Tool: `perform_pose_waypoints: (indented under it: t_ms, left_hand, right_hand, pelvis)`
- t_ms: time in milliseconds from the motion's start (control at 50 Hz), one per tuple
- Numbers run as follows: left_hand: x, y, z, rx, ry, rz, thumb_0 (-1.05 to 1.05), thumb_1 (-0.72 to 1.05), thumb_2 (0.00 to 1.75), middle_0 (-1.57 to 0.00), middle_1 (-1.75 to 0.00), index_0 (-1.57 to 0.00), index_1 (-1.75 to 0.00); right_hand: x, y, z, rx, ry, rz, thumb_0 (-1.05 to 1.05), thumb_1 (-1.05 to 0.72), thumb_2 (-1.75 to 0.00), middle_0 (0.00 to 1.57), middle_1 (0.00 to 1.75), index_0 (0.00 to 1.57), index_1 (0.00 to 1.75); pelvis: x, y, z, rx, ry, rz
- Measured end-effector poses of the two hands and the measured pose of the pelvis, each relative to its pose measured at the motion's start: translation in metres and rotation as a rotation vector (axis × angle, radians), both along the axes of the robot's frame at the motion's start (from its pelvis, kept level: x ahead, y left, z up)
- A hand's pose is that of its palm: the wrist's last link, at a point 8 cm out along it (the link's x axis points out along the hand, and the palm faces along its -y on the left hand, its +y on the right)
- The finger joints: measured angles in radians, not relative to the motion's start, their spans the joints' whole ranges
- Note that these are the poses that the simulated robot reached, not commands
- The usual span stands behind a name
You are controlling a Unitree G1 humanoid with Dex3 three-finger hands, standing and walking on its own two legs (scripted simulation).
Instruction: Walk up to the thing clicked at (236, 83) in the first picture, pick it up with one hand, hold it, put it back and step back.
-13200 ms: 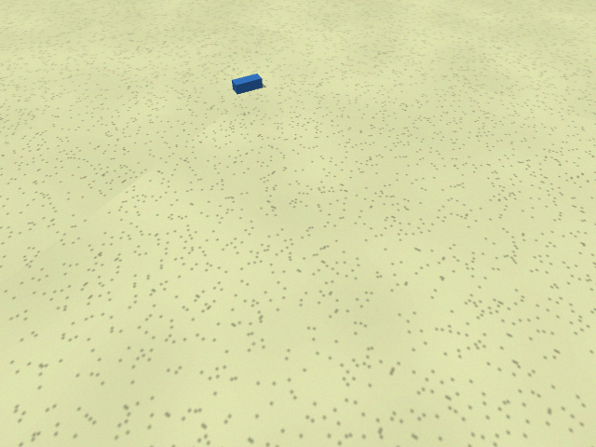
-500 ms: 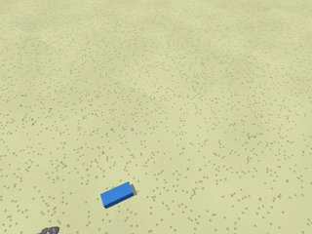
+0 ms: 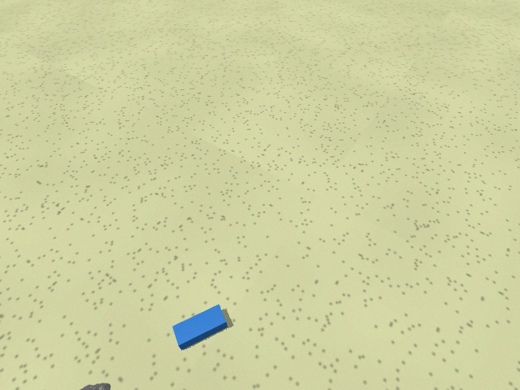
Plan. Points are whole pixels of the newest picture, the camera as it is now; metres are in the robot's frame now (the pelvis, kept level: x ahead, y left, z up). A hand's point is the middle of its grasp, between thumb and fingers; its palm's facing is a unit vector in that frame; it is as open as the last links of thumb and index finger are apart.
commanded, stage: stand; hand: left
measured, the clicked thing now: (200, 326) +0.42 +0.22 -0.74
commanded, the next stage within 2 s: walk up in 0.86 s
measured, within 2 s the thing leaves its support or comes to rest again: neither
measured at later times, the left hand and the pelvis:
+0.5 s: hand out of the picture +0.06 +0.28 -0.15, palm faces -0.01 -0.94 -0.35, open 7.4 cm; pelvis -0.01 +0.02 +0.01, yaw +0 degrees
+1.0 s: hand out of the picture +0.05 +0.29 -0.16, palm faces +0.00 -0.93 -0.38, open 7.4 cm; pelvis -0.03 +0.02 +0.00, yaw +0 degrees
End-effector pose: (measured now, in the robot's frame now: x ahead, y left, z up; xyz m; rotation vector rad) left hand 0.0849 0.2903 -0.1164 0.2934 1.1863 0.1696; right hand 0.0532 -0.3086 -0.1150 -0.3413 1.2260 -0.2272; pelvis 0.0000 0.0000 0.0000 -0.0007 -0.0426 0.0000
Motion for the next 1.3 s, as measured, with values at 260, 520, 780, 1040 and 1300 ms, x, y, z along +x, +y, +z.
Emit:
perform_pose_waypoints:
  t_ms: [260,520,780,1040,1300]
  left_hand:
    - [-0.010,0.021,0.008,0.036,0.007,0.016,0.00,0.90,0.90,-0.20,-0.30,-0.21,-0.30]
    - [-0.032,0.031,0.002,0.035,0.062,0.035,0.00,0.90,0.90,-0.20,-0.30,-0.21,-0.30]
    - [-0.036,0.031,0.002,0.033,0.061,0.032,0.00,0.90,0.90,-0.20,-0.30,-0.21,-0.30]
    - [-0.040,0.041,-0.003,0.081,0.051,0.036,0.00,0.90,0.90,-0.20,-0.30,-0.21,-0.30]
    - [-0.039,0.072,-0.030,0.074,-0.070,-0.041,0.00,0.90,0.90,-0.20,-0.30,-0.21,-0.30]
  right_hand:
    - [0.011,0.032,-0.004,0.065,-0.010,0.026,0.00,-0.90,-0.90,0.21,0.30,0.20,0.30]
    - [0.007,0.033,0.000,0.040,0.012,0.016,0.00,-0.90,-0.90,0.21,0.30,0.20,0.30]
    - [0.010,0.036,0.001,0.043,-0.004,0.017,0.00,-0.90,-0.90,0.21,0.30,0.20,0.30]
    - [-0.001,0.022,-0.010,0.028,0.014,-0.009,0.00,-0.90,-0.90,0.21,0.30,0.20,0.30]
    - [-0.098,0.038,-0.013,-0.070,0.083,-0.022,0.00,-0.91,-0.90,0.20,0.30,0.20,0.30]
  pelvis:
    - [-0.006,0.013,0.005,0.001,-0.006,0.002]
    - [-0.007,0.022,0.006,0.004,-0.004,0.005]
    - [-0.009,0.024,0.006,0.004,-0.005,0.008]
    - [-0.040,0.019,-0.006,0.007,0.005,0.005]
    - [-0.101,0.054,-0.031,0.012,0.005,-0.001]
